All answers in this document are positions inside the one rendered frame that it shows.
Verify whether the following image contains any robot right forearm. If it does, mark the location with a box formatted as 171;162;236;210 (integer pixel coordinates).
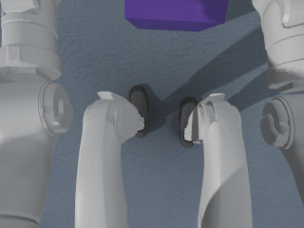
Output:
252;0;304;93

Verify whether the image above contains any carton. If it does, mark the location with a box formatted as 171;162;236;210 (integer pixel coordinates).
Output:
124;0;229;32

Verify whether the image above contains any robot left upper arm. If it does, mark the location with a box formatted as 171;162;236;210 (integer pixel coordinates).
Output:
0;81;73;228

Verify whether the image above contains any robot left forearm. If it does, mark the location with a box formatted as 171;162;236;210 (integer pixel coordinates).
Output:
0;0;62;84

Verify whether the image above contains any robot left thigh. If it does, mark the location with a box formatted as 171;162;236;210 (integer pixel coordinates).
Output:
74;99;132;228

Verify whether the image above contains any left robot foot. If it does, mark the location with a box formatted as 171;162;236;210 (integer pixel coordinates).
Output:
128;85;149;138

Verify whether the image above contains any robot right upper arm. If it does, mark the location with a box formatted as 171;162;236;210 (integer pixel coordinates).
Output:
260;94;304;205

